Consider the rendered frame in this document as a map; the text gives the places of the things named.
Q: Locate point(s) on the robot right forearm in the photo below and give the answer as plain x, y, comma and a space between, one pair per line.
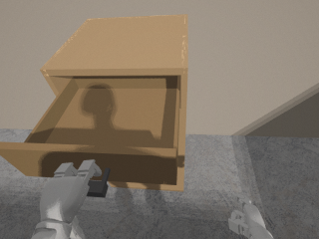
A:
259, 233

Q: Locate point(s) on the cabinet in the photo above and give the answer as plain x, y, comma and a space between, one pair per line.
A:
154, 45

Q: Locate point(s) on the robot right hand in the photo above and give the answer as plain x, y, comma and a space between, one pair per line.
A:
239, 222

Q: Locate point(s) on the drawer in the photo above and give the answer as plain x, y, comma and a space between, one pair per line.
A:
127, 123

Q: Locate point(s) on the robot left hand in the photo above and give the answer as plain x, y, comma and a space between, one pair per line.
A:
65, 193

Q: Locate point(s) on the handle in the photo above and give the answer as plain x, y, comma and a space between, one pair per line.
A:
99, 188

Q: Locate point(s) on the robot left forearm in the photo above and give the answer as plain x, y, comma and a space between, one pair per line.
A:
52, 229

